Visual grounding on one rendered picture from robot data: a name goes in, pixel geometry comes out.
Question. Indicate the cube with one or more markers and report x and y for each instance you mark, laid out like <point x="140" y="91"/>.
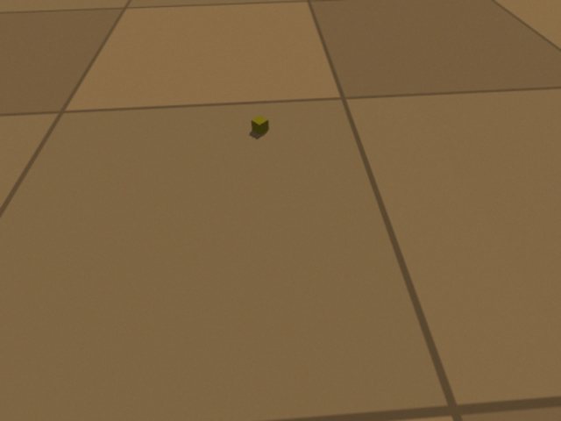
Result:
<point x="260" y="125"/>

